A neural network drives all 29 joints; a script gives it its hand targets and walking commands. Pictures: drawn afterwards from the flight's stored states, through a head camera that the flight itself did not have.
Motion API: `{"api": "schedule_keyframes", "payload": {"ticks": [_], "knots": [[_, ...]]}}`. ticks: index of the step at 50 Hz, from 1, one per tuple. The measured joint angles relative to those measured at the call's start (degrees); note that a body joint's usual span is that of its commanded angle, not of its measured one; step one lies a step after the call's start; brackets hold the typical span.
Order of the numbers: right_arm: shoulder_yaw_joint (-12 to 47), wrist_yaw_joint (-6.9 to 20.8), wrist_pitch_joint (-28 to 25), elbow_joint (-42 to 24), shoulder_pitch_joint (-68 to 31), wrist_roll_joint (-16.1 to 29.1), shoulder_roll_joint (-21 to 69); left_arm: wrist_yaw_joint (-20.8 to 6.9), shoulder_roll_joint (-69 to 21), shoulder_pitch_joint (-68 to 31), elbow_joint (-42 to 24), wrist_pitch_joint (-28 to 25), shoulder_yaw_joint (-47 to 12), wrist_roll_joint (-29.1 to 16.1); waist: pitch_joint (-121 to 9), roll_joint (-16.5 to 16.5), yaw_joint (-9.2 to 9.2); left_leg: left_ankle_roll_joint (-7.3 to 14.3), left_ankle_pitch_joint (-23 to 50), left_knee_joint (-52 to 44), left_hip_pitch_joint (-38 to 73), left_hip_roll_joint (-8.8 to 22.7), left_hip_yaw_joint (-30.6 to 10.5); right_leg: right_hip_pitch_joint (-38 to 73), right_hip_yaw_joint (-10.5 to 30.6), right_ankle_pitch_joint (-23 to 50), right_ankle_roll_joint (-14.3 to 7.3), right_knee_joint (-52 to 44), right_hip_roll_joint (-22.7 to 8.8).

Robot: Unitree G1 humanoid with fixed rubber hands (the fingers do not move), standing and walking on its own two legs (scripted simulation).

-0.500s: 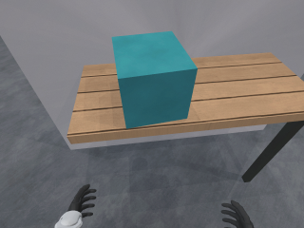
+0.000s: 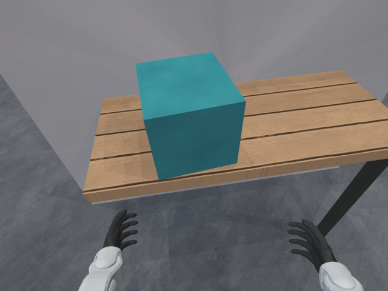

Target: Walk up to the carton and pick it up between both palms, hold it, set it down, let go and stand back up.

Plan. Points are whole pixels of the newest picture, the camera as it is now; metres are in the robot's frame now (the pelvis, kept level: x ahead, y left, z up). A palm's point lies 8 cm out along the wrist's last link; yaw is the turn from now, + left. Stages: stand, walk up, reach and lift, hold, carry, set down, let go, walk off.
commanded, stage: reach and lift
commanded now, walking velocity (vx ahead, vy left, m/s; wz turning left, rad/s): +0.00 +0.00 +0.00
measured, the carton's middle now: (186, 113) +0.56 +0.07 +0.06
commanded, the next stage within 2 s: none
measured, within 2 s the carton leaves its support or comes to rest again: neither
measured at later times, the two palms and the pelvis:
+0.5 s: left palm (109, 215) +0.27 +0.22 +0.03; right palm (313, 207) +0.30 -0.21 +0.02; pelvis +0.05 +0.00 +0.01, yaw +0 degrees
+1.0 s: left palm (115, 186) +0.32 +0.21 +0.06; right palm (307, 174) +0.35 -0.21 +0.06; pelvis +0.01 -0.02 +0.00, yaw -1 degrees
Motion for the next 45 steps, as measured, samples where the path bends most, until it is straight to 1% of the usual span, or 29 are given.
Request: {"api": "schedule_keyframes", "payload": {"ticks": [7,10,15,20,26,31,34,40,45], "knots": [[2.97,-0.63,-4.80,-3.14,2.80,4.70,-1.04,1.39,-1.04,5.06,-7.77,-3.17,0.56,1.21,0.84,0.00,0.98,-0.29,-0.89,-1.89,0.97,0.75,0.38,1.40,0.30,0.10,-0.15,-3.35,0.74],[4.46,-0.95,-6.79,-5.29,3.78,6.98,-2.13,1.24,-1.27,7.23,-11.99,-3.72,1.25,1.97,1.15,0.28,1.09,-0.40,-1.48,-2.21,1.41,1.14,0.28,2.50,0.20,0.29,-0.20,-5.09,1.09],[6.25,-1.32,-9.42,-8.60,4.14,10.43,-4.55,0.63,-1.61,9.92,-18.59,-3.82,2.37,2.86,1.25,0.73,0.77,-0.49,-2.31,-2.42,1.97,1.53,-0.19,4.25,-0.23,0.58,-0.26,-7.57,1.42],[7.05,-1.37,-10.28,-11.05,3.00,13.24,-6.71,0.22,-2.30,10.91,-23.59,-3.15,2.85,3.30,1.20,1.04,0.42,-0.56,-2.74,-2.44,2.38,1.71,-0.77,5.55,-0.75,0.79,-0.36,-9.11,1.58],[7.54,-1.62,-9.75,-13.29,0.99,15.43,-7.98,0.34,-3.92,10.39,-27.36,-1.77,3.17,3.73,1.27,1.18,0.51,-0.80,-2.59,-2.66,2.73,1.95,-1.33,6.31,-1.20,1.13,-0.65,-9.90,1.84],[7.73,-2.23,-9.04,-14.66,-1.19,16.25,-8.00,0.98,-5.08,8.58,-28.77,-0.74,3.70,3.74,1.63,1.17,0.92,-1.16,-1.93,-2.93,2.67,2.24,-1.61,6.01,-1.39,1.46,-1.06,-9.61,2.20],[7.79,-2.78,-8.22,-14.71,-3.26,16.25,-7.79,1.30,-5.36,6.50,-28.46,0.06,4.31,3.47,1.90,1.11,1.26,-1.39,-1.31,-3.21,2.53,2.41,-1.59,5.38,-1.32,1.66,-1.33,-8.98,2.41],[7.59,-4.56,-3.52,-12.14,-9.75,15.03,-6.84,1.31,-4.42,-0.90,-24.11,4.33,6.41,1.60,1.84,0.70,1.92,-1.67,0.59,-4.49,1.53,2.38,-1.09,2.50,-0.73,1.96,-1.75,-6.81,2.56],[7.66,-5.52,0.05,-10.76,-15.51,15.15,-6.85,1.70,-2.67,-7.66,-20.96,6.86,7.76,-0.75,1.31,0.47,2.41,-1.78,1.75,-4.40,-1.35,2.36,-0.76,-1.45,-0.25,2.30,-1.99,-4.85,2.69]]}}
